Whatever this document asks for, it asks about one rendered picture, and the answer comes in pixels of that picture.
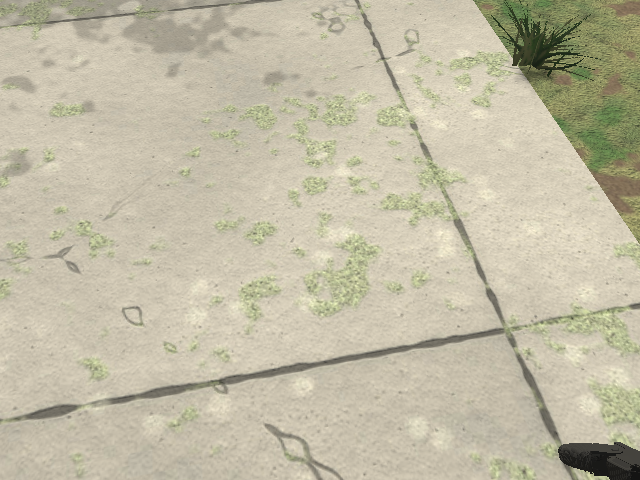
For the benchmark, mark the robot right hand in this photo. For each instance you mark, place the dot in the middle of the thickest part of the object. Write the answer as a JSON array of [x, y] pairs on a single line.
[[618, 461]]

